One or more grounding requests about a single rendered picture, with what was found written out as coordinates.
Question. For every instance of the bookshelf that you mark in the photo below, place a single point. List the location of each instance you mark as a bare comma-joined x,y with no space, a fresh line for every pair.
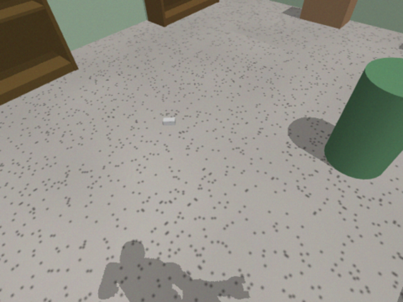
33,50
165,12

